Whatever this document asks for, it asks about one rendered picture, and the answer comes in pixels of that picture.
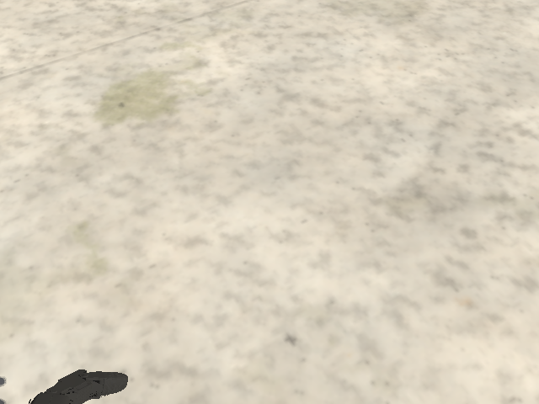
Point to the robot left hand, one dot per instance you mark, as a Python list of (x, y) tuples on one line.
[(80, 386)]

